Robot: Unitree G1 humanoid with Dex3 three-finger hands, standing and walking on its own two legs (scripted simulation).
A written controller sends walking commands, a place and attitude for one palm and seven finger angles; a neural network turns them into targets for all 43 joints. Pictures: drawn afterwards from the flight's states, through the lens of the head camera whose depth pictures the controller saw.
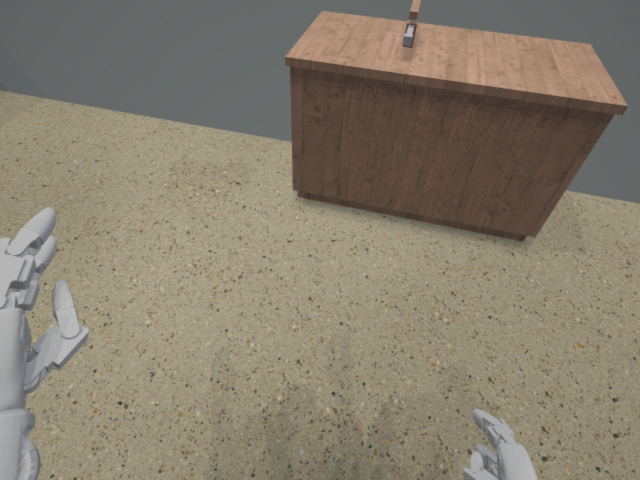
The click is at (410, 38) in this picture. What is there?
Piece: tap's lever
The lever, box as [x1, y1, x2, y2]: [402, 34, 412, 45]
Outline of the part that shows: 404,34 402,44 410,45 412,35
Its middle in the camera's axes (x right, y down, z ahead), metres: +0.29 -0.66 +1.28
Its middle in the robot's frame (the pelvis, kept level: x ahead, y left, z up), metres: +1.42 -0.21 +0.00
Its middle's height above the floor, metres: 0.78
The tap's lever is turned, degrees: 0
